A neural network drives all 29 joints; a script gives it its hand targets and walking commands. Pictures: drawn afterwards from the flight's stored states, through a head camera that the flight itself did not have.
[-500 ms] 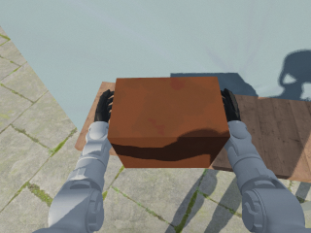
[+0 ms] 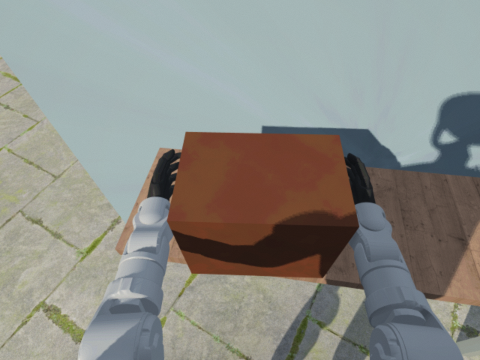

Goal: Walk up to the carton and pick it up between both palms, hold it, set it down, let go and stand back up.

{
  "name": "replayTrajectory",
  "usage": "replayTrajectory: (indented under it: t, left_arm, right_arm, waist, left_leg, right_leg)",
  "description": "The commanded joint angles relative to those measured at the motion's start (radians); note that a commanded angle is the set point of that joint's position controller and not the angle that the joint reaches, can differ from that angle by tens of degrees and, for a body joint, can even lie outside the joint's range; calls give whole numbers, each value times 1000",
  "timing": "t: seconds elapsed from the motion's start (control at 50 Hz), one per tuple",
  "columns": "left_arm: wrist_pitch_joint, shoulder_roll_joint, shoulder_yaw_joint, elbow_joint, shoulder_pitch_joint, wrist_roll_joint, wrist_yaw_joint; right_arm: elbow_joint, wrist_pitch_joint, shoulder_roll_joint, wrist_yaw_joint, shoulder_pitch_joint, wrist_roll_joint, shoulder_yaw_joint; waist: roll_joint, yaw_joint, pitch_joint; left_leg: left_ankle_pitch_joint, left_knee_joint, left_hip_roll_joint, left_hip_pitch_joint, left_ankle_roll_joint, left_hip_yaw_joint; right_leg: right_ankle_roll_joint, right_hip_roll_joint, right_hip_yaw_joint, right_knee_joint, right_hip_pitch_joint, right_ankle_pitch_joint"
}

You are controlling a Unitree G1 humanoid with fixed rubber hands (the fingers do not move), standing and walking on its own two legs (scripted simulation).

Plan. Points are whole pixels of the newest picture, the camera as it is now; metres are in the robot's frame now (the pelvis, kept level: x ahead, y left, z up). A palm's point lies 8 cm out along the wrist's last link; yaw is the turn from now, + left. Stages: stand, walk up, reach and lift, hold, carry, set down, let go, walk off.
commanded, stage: reach and lift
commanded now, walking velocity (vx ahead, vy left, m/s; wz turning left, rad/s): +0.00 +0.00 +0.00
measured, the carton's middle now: (259, 210) +0.37 +0.01 +0.01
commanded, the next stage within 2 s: none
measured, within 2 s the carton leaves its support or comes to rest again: neither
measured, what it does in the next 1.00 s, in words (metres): shifts its weight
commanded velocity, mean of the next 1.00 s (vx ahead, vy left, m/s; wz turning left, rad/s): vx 0.00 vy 0.00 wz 0.00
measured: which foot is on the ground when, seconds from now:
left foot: down 0.00-1.00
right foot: down 0.00-1.00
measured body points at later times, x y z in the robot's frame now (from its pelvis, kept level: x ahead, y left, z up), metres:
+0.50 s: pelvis -0.03 +0.00 +0.00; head -0.03 +0.01 +0.45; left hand +0.38 +0.19 +0.12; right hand +0.38 -0.17 +0.11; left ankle -0.04 +0.11 -0.75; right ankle -0.03 -0.11 -0.75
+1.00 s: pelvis -0.06 +0.00 +0.00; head -0.07 -0.01 +0.45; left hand +0.36 +0.18 +0.17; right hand +0.35 -0.18 +0.16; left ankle -0.04 +0.11 -0.75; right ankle -0.03 -0.11 -0.75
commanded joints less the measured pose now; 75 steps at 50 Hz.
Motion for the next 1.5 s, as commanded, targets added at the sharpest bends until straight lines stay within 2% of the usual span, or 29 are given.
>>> replayTrajectory:
  t: [0.0, 0.06, 0.12, 0.22, 0.3, 0.32, 0.42, 0.5, 0.52, 0.56, 0.7, 0.78, 0.86, 0.9, 0.94, 0.96, 1.04, 1.08, 1.12, 1.16, 1.22, 1.34, 1.4, 1.42, 1.48]
  left_arm:
    - [-31, -632, -354, -225, -621, -21, -110]
    - [3, -639, -373, -249, -636, -48, -107]
    - [48, -627, -364, -248, -642, -51, -96]
    - [119, -638, -353, -295, -694, -48, -92]
    - [158, -627, -355, -331, -750, -73, -89]
    - [170, -627, -359, -337, -751, -72, -87]
    - [228, -630, -334, -337, -799, -73, -91]
    - [267, -601, -323, -368, -847, -81, -97]
    - [280, -596, -319, -376, -847, -81, -97]
    - [300, -597, -308, -387, -862, -82, -100]
    - [357, -549, -261, -397, -901, -65, -112]
    - [401, -532, -233, -361, -884, -68, -124]
    - [423, -516, -235, -396, -879, -78, -134]
    - [437, -514, -247, -418, -877, -88, -137]
    - [449, -523, -261, -448, -874, -103, -137]
    - [455, -518, -276, -471, -872, -107, -138]
    - [497, -540, -337, -556, -828, -156, -128]
    - [519, -532, -356, -596, -807, -159, -123]
    - [537, -525, -355, -627, -793, -160, -118]
    - [545, -528, -366, -654, -811, -163, -114]
    - [560, -532, -386, -680, -785, -173, -110]
    - [582, -531, -407, -732, -797, -181, -111]
    - [604, -526, -389, -703, -740, -170, -115]
    - [604, -522, -384, -699, -738, -170, -117]
    - [609, -516, -371, -695, -759, -162, -121]
  right_arm:
    - [-233, -27, 610, 122, -695, 22, 402]
    - [-257, 5, 604, 116, -718, 47, 420]
    - [-268, 48, 586, 117, -741, 56, 412]
    - [-267, 115, 583, 126, -766, 60, 384]
    - [-300, 154, 573, 121, -820, 65, 373]
    - [-299, 166, 567, 119, -820, 66, 365]
    - [-310, 220, 561, 121, -874, 65, 341]
    - [-338, 264, 540, 121, -903, 69, 332]
    - [-342, 276, 531, 121, -902, 72, 325]
    - [-375, 296, 531, 121, -936, 69, 329]
    - [-392, 365, 508, 123, -981, 76, 313]
    - [-411, 407, 493, 126, -977, 79, 306]
    - [-415, 443, 482, 131, -943, 82, 296]
    - [-435, 459, 489, 134, -941, 94, 313]
    - [-479, 474, 496, 134, -944, 109, 339]
    - [-495, 482, 496, 131, -938, 121, 342]
    - [-583, 518, 505, 126, -907, 168, 404]
    - [-610, 536, 485, 126, -884, 179, 414]
    - [-639, 550, 483, 131, -878, 184, 420]
    - [-642, 556, 483, 135, -880, 190, 421]
    - [-669, 566, 479, 133, -875, 202, 436]
    - [-677, 589, 467, 142, -849, 197, 427]
    - [-687, 602, 447, 141, -825, 182, 421]
    - [-687, 602, 443, 143, -829, 183, 422]
    - [-675, 608, 452, 148, -841, 185, 408]
  waist:
    - [-14, 2, -597]
    - [-19, 4, -572]
    - [-5, 20, -549]
    - [20, 12, -483]
    - [-6, 7, -505]
    - [19, 1, -503]
    - [22, 0, -464]
    - [20, 1, -461]
    - [34, 2, -450]
    - [1, 6, -468]
    - [9, 16, -440]
    - [-23, 15, -404]
    - [-20, 1, -406]
    - [-19, 9, -407]
    - [-34, 0, -420]
    - [-18, 2, -417]
    - [-24, 5, -442]
    - [8, 8, -432]
    - [6, 13, -431]
    - [1, 1, -425]
    - [17, 10, -408]
    - [20, -11, -408]
    - [23, -8, -367]
    - [9, -4, -362]
    - [23, -11, -334]
  left_leg:
    - [575, 150, -15, 298, -19, -54]
    - [607, 150, -14, 315, -15, -58]
    - [597, 163, -7, 320, -19, -60]
    - [554, 143, -2, 319, -22, -56]
    - [519, 143, 0, 342, -14, -61]
    - [526, 145, 3, 350, -17, -59]
    - [410, 141, 4, 329, -23, -58]
    - [340, 125, 6, 294, -18, -57]
    - [330, 121, 4, 287, -20, -51]
    - [273, 116, 2, 284, -5, -52]
    - [114, 81, 2, 214, 5, -41]
    - [62, 78, -4, 174, 7, -37]
    - [90, 69, -7, 187, 7, -41]
    - [108, 67, -6, 195, 10, -45]
    - [144, 65, -9, 209, 11, -46]
    - [163, 63, -8, 209, 10, -44]
    - [291, 87, -5, 285, 2, -56]
    - [322, 95, -7, 303, -14, -59]
    - [315, 101, -2, 310, -19, -54]
    - [321, 108, 2, 314, -27, -61]
    - [316, 116, 1, 324, -27, -59]
    - [292, 125, 5, 343, -41, -60]
    - [278, 121, 2, 339, -45, -54]
    - [269, 116, 7, 328, -44, -63]
    - [214, 113, 2, 301, -42, -58]
  right_leg:
    - [15, 19, 65, 151, 367, 519]
    - [14, 20, 72, 159, 387, 549]
    - [6, 21, 82, 137, 376, 480]
    - [-11, 17, 85, 102, 363, 399]
    - [-17, 21, 89, 92, 359, 358]
    - [-20, 18, 92, 84, 352, 344]
    - [-33, 17, 89, 63, 332, 225]
    - [-35, 14, 85, 71, 350, 195]
    - [-40, 12, 89, 68, 355, 188]
    - [-31, 12, 90, 71, 347, 158]
    - [-22, 0, 81, 82, 359, 69]
    - [-16, 2, 78, 90, 360, 58]
    - [-11, 3, 78, 96, 384, 95]
    - [-8, 2, 79, 99, 404, 120]
    - [2, 2, 81, 102, 431, 165]
    - [3, 0, 83, 108, 431, 190]
    - [9, 5, 86, 123, 446, 278]
    - [0, 7, 88, 112, 447, 276]
    - [2, 7, 83, 106, 422, 252]
    - [-1, 9, 75, 105, 399, 235]
    - [-4, 8, 88, 107, 388, 223]
    - [-10, 12, 80, 99, 360, 174]
    - [-11, 13, 75, 91, 373, 166]
    - [-12, 14, 72, 88, 370, 156]
    - [-8, 10, 72, 95, 338, 122]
